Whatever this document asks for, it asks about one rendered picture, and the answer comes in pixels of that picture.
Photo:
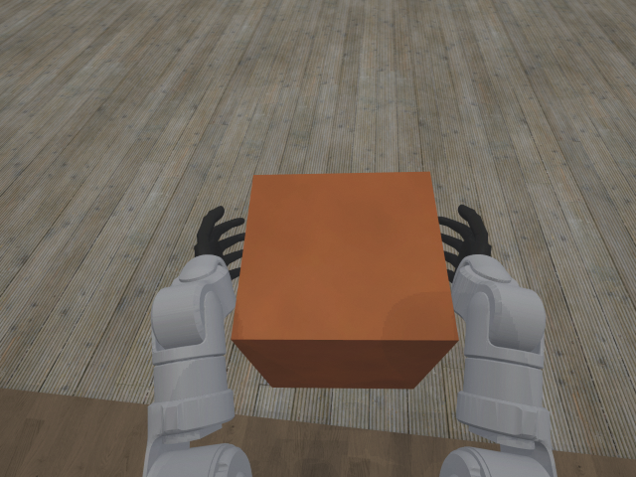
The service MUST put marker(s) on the robot left hand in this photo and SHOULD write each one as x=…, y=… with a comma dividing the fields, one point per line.
x=209, y=234

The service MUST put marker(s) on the carton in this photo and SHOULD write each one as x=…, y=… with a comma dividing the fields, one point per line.
x=343, y=281

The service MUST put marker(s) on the robot right hand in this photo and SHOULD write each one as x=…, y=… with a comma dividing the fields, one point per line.
x=475, y=238

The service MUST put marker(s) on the robot right upper arm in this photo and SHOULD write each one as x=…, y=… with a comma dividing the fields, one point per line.
x=477, y=462

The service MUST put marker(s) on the robot left upper arm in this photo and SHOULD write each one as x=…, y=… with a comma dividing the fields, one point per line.
x=218, y=460

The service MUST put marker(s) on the right robot forearm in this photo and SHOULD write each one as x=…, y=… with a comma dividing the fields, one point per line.
x=502, y=397

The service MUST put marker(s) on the left robot forearm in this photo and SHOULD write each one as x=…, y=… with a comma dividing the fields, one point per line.
x=191, y=393

